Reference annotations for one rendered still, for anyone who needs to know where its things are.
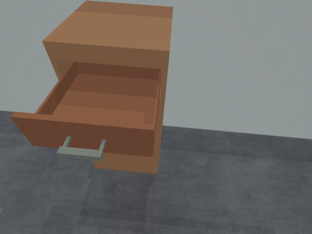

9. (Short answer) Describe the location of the handle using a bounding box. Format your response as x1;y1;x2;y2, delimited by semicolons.
57;136;106;161

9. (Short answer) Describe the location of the drawer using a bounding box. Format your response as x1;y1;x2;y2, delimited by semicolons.
10;61;162;157

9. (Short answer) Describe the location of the cabinet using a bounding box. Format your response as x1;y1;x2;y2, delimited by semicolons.
42;0;173;174

